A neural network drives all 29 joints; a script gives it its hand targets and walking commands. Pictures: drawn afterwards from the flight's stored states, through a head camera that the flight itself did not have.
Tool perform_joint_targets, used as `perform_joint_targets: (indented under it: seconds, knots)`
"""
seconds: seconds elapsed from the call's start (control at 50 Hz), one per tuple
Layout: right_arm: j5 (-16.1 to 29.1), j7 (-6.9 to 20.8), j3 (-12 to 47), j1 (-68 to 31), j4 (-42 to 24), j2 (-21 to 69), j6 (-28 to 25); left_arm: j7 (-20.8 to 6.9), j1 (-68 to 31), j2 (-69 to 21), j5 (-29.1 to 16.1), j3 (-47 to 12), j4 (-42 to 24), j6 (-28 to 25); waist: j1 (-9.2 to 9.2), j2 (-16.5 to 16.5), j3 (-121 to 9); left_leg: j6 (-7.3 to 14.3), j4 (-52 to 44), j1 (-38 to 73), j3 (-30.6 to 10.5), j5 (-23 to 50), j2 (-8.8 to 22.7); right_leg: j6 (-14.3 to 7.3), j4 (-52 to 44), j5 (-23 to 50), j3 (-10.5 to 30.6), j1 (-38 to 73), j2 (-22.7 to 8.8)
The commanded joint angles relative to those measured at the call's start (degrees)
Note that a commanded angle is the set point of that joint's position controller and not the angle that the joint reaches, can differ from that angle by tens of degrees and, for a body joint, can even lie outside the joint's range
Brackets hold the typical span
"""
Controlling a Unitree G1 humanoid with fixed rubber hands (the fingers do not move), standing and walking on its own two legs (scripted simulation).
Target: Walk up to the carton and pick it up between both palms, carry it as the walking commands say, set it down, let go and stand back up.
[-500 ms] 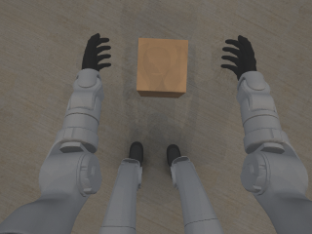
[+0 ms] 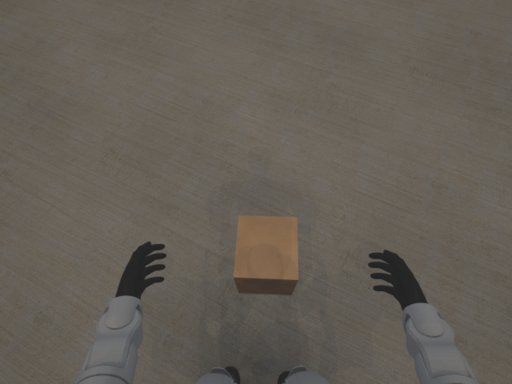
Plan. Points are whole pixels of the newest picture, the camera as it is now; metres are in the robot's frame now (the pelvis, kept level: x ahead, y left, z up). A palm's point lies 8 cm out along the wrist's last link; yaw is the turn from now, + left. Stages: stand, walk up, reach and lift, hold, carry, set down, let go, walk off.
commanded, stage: let go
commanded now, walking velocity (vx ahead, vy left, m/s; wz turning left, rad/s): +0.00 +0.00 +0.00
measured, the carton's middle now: (266, 257) +0.49 -0.03 -0.63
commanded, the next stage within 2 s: stand in 0.64 s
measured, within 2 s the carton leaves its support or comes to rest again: neither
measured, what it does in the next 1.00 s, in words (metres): stands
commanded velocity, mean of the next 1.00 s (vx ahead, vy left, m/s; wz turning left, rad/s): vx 0.00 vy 0.00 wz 0.00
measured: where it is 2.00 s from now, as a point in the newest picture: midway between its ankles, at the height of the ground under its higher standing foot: outside the picture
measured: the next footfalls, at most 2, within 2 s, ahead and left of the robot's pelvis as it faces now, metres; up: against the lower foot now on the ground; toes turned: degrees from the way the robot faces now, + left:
none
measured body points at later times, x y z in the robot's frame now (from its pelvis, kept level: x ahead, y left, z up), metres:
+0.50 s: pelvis -0.03 +0.03 +0.02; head -0.02 +0.03 +0.46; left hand +0.14 +0.27 -0.05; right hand +0.15 -0.19 -0.06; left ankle +0.01 +0.13 -0.72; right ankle -0.02 -0.09 -0.72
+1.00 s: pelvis +0.02 +0.02 +0.01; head -0.03 +0.01 +0.46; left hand +0.17 +0.31 -0.05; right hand +0.16 -0.26 -0.07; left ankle +0.01 +0.13 -0.72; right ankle -0.02 -0.09 -0.72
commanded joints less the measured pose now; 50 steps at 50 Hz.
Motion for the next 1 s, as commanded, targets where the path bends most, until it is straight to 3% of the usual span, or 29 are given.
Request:
perform_joint_targets:
  seconds: [0.0, 0.06, 0.16, 0.28, 0.48, 0.62, 0.64, 0.68, 0.74, 0.8, 0.98]
  knots:
    - [1.22, 1.70, 1.58, 10.44, 3.08, -3.31, 0.73, -2.66, 13.37, 5.97, -0.15, -1.50, 0.55, 0.72, 0.73, 1.08, -5.42, -1.04, -10.06, 22.72, 1.45, 10.04, 1.71, 3.33, -14.99, 16.38, -1.82, 19.12, -4.07]
    - [2.63, 2.24, 2.04, 7.88, -0.89, -3.34, 1.34, -3.29, 10.75, 7.13, -0.18, -2.28, -4.16, 1.00, 0.04, 0.82, -2.53, -0.31, -11.77, 27.91, 1.84, 8.15, 1.71, 3.29, -18.12, 13.14, -2.91, 19.74, -3.93]
    - [1.39, 2.36, 2.20, 6.58, -10.14, -3.81, 1.04, -4.00, 9.55, 9.46, -0.57, -1.94, -11.76, 1.16, 1.20, -0.74, 1.88, -0.12, -12.82, 33.62, 2.92, 1.99, 1.24, 2.54, -20.02, 3.02, -3.85, 21.78, -4.14]
    - [0.01, 1.87, 0.33, 9.36, -10.94, -5.22, 3.23, -5.66, 10.41, 10.21, -0.86, -2.74, -13.69, 3.83, 1.28, -1.46, 10.42, -0.28, -12.26, 37.77, 2.78, -5.45, 1.25, 0.28, -20.76, -7.74, -4.43, 18.57, -4.52]
    - [-2.13, 3.05, -0.77, 10.93, -10.75, -7.14, 7.33, -4.79, 11.44, 9.35, -0.87, -4.45, -11.82, 6.78, 1.04, 3.96, 12.59, 0.91, -17.05, 28.82, -0.03, -12.52, 5.42, 1.26, -13.55, -2.61, -5.07, 27.85, -1.53]
    - [-1.41, 1.98, -1.27, 7.97, -10.78, -6.84, 7.79, -2.96, 10.48, 9.27, -0.90, -3.37, -10.82, 6.33, 0.63, 1.38, 9.57, 0.72, -15.77, 35.08, -0.91, -6.08, 4.99, 0.32, -14.82, -1.01, -3.98, 24.44, -1.90]
    - [1.49, 0.12, -2.47, 9.84, -2.18, -12.47, 2.82, -1.54, 13.98, 19.26, -0.41, 0.12, -0.41, 2.18, 2.27, 2.02, -6.57, 1.48, -12.89, 28.87, -4.21, -4.71, 6.58, 3.34, -9.58, 4.54, -2.66, 29.13, -2.74]
    - [0.88, -0.87, -2.63, 9.71, -0.93, -11.71, -0.28, -0.55, 15.49, 18.10, 0.50, 0.35, 1.54, -0.88, 3.38, 1.56, -5.36, 1.29, -12.66, 27.00, -3.69, -4.69, 5.22, 2.88, -9.68, 4.99, -1.39, 29.56, -3.15]
    - [0.46, -1.52, -2.88, 11.04, 1.56, -10.49, -2.55, -0.08, 14.22, 15.48, 0.36, -0.76, 3.21, -2.91, 1.79, 1.22, -2.92, 2.00, -10.61, 28.12, -4.80, -0.11, 6.49, 1.61, -10.23, 6.77, 0.77, 25.84, -5.04]
    - [0.11, -2.03, -2.74, 12.48, 4.00, -10.12, -4.36, 0.51, 14.99, 14.78, 0.49, -0.84, 5.18, -4.58, 1.55, -0.05, 1.21, 2.16, -8.49, 26.73, -4.46, 8.76, 6.68, 1.75, -12.14, 9.11, 2.55, 23.75, -5.76]
    - [-0.04, -2.86, -2.45, 15.17, 7.93, -11.30, -5.50, 1.39, 16.91, 17.01, 0.04, -0.09, 8.72, -5.46, 1.13, -1.70, 3.73, 1.91, -5.14, 28.22, -3.20, 21.39, 6.55, 1.83, -11.20, 25.96, 3.53, 23.40, -6.68]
